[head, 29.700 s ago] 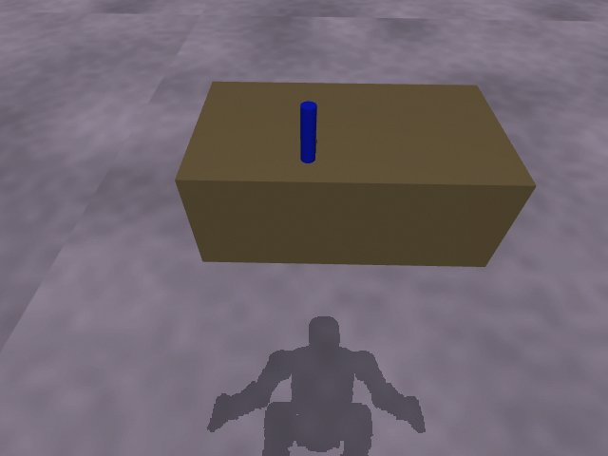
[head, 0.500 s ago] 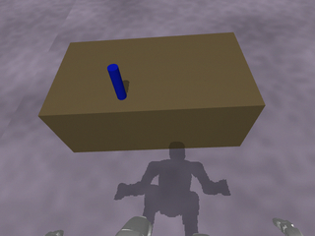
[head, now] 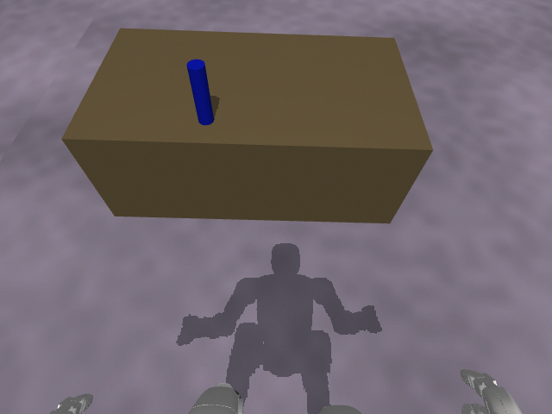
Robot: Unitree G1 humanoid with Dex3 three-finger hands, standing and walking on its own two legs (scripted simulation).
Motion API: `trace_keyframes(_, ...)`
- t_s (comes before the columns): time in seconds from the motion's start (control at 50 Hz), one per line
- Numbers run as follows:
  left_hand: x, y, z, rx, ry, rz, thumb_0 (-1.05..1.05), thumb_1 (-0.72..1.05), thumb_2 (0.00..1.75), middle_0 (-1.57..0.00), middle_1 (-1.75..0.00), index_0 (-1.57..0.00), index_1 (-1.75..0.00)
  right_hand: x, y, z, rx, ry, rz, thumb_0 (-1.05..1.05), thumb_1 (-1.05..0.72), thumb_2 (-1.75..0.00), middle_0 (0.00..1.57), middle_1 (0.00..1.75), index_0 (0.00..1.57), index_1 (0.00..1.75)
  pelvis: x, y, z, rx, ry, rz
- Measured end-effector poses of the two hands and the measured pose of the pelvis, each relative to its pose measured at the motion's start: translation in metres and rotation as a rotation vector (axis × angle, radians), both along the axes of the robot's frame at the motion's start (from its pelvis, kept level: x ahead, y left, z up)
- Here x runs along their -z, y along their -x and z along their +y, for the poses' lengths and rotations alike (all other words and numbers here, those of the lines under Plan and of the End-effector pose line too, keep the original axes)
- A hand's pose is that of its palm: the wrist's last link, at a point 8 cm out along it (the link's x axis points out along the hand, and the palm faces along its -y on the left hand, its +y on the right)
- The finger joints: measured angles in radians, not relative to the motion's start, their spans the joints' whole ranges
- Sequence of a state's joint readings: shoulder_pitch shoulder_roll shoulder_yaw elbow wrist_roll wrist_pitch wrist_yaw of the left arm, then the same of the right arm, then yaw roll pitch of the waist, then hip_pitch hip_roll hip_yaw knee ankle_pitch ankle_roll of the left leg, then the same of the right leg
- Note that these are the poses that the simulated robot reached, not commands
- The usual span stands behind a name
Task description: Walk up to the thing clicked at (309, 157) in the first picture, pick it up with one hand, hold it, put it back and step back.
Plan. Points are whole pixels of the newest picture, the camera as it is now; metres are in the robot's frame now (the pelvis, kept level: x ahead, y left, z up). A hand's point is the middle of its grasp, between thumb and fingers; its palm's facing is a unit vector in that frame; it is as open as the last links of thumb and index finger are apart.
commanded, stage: step back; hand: left
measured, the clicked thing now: (201, 94) +0.96 +0.29 -0.21
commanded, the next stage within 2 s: stand in 1.62 s
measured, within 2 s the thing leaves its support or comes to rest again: neither
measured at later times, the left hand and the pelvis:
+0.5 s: hand out of the picture -0.10 +0.28 -0.13, palm faces +0.14 -0.88 -0.46, open 7.4 cm; pelvis -0.15 -0.02 +0.00, yaw +6 degrees
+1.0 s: hand out of the picture -0.15 +0.26 -0.13, palm faces +0.14 -0.90 -0.41, open 7.4 cm; pelvis -0.14 -0.01 +0.01, yaw +7 degrees
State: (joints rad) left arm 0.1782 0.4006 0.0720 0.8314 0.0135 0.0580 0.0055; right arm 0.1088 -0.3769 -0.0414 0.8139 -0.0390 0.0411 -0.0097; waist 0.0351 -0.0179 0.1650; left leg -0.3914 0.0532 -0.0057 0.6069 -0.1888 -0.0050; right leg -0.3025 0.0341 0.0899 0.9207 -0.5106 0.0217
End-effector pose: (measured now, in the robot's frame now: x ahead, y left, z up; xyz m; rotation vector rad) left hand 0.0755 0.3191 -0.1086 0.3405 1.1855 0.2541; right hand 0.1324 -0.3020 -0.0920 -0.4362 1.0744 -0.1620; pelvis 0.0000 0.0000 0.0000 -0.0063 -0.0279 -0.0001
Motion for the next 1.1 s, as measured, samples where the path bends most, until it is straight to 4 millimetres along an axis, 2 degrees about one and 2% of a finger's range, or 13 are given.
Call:
trace_keyframes(0.08, 0.002, 0.047, -0.017, -0.003, -0.035, 0.042, 0.01, 0.9, 0.9, -0.2, -0.3, -0.21, -0.3, 0.018, 0.018, -0.022, 0.009, -0.029, -0.036, 0.0, -0.9, -0.89, 0.21, 0.3, 0.2, 0.3, 0.011, 0.036, -0.017, -0.002, 0.035, -0.03)
trace_keyframes(0.18, -0.02, 0.102, -0.033, -0.031, -0.054, 0.052, 0.01, 0.9, 0.9, -0.21, -0.3, -0.21, -0.3, 0.02, 0.061, -0.029, 0.04, -0.076, 0.011, 0.0, -0.9, -0.89, 0.2, 0.3, 0.2, 0.3, -0.002, 0.063, -0.03, 0.005, -0.04, -0.019)
trace_keyframes(0.22, -0.028, 0.115, -0.033, -0.041, -0.07, 0.057, 0.01, 0.9, 0.9, -0.21, -0.3, -0.21, -0.3, 0.021, 0.079, -0.032, 0.04, -0.084, 0.028, 0.0, -0.9, -0.89, 0.2, 0.3, 0.2, 0.3, -0.006, 0.074, -0.032, -0.014, -0.051, -0.008)
trace_keyframes(0.3, -0.036, 0.129, -0.028, -0.033, -0.105, 0.009, 0.01, 0.9, 0.9, -0.21, -0.3, -0.21, -0.3, 0.03, 0.119, -0.036, 0.027, -0.072, 0.087, 0.0, -0.9, -0.89, 0.2, 0.3, 0.2, 0.3, -0.005, 0.1, -0.033, -0.048, -0.038, 0.005)
trace_keyframes(0.42, -0.029, 0.159, -0.009, -0.076, -0.115, -0.091, 0.01, 0.9, 0.9, -0.21, -0.3, -0.21, -0.3, 0.039, 0.166, -0.027, -0.028, -0.048, 0.182, 0.0, -0.9, -0.89, 0.2, 0.3, 0.2, 0.3, 0.006, 0.137, -0.027, -0.134, -0.014, -0.008)
trace_keyframes(0.48, -0.019, 0.182, -0.001, -0.098, -0.096, -0.082, 0.0, 0.9, 0.9, -0.21, -0.3, -0.21, -0.3, 0.032, 0.185, -0.017, -0.026, -0.053, 0.172, 0.0, -0.9, -0.89, 0.2, 0.3, 0.2, 0.3, 0.006, 0.151, -0.022, -0.12, -0.06, -0.036)
trace_keyframes(0.56, -0.015, 0.21, -0.004, -0.123, -0.045, -0.02, 0.01, 0.9, 0.9, -0.21, -0.3, -0.21, -0.3, 0.017, 0.203, -0.013, -0.008, -0.063, 0.136, 0.0, -0.9, -0.89, 0.2, 0.3, 0.2, 0.3, -0.004, 0.156, -0.018, -0.127, -0.017, -0.032)
trace_keyframes(0.68, -0.01, 0.235, -0.016, -0.123, -0.014, 0.033, 0.01, 0.9, 0.9, -0.21, -0.3, -0.21, -0.3, 0.013, 0.201, -0.018, -0.006, -0.072, 0.094, 0.0, -0.9, -0.89, 0.21, 0.3, 0.2, 0.3, -0.005, 0.161, -0.026, -0.101, -0.025, -0.022)
trace_keyframes(0.76, -0.009, 0.242, -0.032, -0.123, -0.018, 0.037, 0.01, 0.9, 0.9, -0.21, -0.3, -0.21, -0.3, 0.022, 0.191, -0.027, -0.003, -0.076, 0.084, 0.0, -0.9, -0.89, 0.2, 0.3, 0.2, 0.3, -0.002, 0.16, -0.032, -0.101, 0.019, -0.037)
trace_keyframes(0.86, -0.017, 0.248, -0.039, -0.151, -0.011, 0.029, 0.01, 0.9, 0.9, -0.21, -0.3, -0.21, -0.3, 0.019, 0.176, -0.023, -0.036, -0.084, 0.095, 0.0, -0.9, -0.89, 0.2, 0.3, 0.2, 0.3, -0.009, 0.155, -0.031, -0.107, -0.006, -0.031)
trace_keyframes(0.98, -0.02, 0.241, -0.024, -0.157, -0.017, 0.042, 0.01, 0.9, 0.9, -0.21, -0.3, -0.21, -0.3, 0.019, 0.161, -0.013, -0.053, -0.071, 0.117, 0.0, -0.9, -0.89, 0.2, 0.3, 0.2, 0.3, -0.01, 0.144, -0.017, -0.12, -0.005, -0.022)
trace_keyframes(1.1, -0.003, 0.208, 0.006, -0.144, -0.007, 0.033, 0.01, 0.9, 0.9, -0.21, -0.3, -0.21, -0.3, 0.022, 0.148, 0.013, -0.038, -0.047, 0.112, 0.0, -0.9, -0.89, 0.2, 0.3, 0.2, 0.3, -0.001, 0.131, 0.005, -0.118, -0.028, -0.027)
